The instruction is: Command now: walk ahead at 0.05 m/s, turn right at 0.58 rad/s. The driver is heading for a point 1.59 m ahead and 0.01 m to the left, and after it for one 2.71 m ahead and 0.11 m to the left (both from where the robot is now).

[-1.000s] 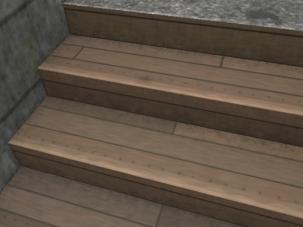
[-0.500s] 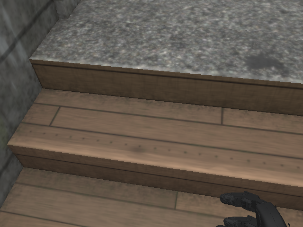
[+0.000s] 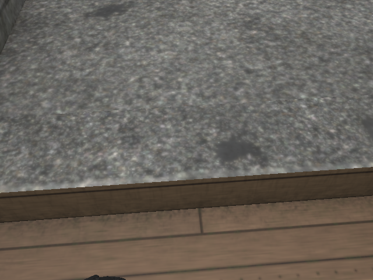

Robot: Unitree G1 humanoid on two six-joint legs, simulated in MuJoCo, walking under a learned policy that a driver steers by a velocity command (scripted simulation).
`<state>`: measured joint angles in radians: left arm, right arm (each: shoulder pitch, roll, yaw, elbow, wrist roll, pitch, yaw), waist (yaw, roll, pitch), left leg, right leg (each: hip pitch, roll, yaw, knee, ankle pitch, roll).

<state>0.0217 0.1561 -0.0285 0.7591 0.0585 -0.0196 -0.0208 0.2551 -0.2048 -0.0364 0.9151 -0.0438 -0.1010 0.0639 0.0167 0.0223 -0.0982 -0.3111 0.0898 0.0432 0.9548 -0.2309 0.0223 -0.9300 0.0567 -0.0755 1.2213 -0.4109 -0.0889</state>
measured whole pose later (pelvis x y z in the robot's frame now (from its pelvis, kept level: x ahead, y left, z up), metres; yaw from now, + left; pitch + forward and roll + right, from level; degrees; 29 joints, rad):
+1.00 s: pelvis +0.17 +0.04 +0.11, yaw -14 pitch +1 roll +0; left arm 0.21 0.15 0.02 0.78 0.04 -0.06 0.03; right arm 0.24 -0.17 -0.03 0.82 0.03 -0.06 -0.03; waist 0.00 0.00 -0.01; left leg -0.20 0.00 0.06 0.67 -0.38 0.02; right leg -0.27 -0.01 -0.03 0.50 -0.25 -0.01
